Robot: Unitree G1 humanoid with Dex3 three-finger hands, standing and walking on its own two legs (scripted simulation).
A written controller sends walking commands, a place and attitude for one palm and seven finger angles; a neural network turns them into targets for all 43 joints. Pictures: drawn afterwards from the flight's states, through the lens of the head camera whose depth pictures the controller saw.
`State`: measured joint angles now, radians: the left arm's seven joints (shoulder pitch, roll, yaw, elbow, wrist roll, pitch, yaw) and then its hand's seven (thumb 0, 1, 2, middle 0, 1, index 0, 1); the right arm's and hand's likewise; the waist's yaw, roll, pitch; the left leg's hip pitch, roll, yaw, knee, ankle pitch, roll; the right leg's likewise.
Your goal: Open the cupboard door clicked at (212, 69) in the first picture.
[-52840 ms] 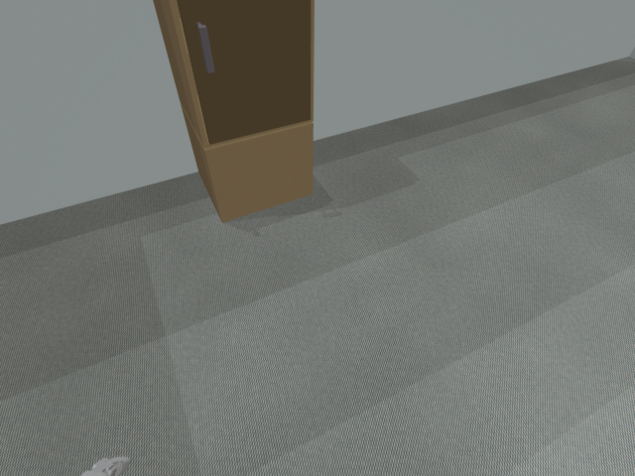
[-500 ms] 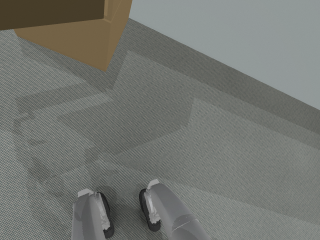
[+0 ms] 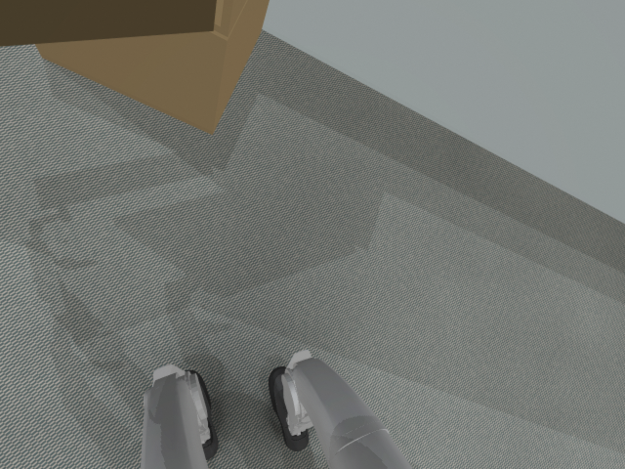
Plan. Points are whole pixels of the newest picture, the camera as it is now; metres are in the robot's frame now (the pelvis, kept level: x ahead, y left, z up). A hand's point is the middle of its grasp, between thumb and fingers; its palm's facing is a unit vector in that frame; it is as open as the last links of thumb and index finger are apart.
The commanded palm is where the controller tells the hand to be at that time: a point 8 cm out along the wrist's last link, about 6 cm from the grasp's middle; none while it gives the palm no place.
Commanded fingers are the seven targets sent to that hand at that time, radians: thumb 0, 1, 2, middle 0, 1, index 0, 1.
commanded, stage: slide the fingers in behind the handle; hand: left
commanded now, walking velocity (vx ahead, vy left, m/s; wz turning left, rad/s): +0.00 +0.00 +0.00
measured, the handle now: out of the picture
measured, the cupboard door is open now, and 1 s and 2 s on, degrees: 39 40 41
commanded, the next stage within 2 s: close the thumb around the handle in 0.42 s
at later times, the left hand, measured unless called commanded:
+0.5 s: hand out of the picture +0.60 +0.33 +0.12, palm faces +0.20 -0.98 -0.03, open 14.5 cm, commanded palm +0.68 +0.29 +0.11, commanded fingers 0.00 -0.50 0.30 -0.30 -1.20 -0.30 -1.20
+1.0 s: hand out of the picture +0.61 +0.33 +0.11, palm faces +0.21 -0.98 -0.03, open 8.5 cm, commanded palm +0.69 +0.29 +0.11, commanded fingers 0.00 0.90 0.90 -0.40 -1.35 -0.40 -1.35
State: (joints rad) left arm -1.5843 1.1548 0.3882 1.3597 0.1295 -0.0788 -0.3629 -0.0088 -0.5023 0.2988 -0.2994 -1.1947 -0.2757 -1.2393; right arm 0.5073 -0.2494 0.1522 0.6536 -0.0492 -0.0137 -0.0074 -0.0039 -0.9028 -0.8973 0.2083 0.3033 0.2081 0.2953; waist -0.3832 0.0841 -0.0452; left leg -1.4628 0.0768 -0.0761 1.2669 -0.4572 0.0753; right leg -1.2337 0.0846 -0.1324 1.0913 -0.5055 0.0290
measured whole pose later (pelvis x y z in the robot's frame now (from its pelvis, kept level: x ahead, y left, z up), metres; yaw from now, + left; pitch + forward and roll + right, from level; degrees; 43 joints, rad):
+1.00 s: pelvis +0.00 +0.00 +0.01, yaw +1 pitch +35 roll -13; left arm -1.54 1.09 0.37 1.37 0.09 -0.12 -0.31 0.00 0.37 0.67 -0.29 -1.26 -0.25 -1.28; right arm 0.49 -0.26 0.14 0.68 -0.05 -0.04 0.00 0.00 -0.90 -0.90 0.21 0.30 0.21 0.30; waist -0.36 0.08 -0.04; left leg -1.42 0.07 -0.07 1.24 -0.45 0.08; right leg -1.19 0.08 -0.13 1.07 -0.50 0.03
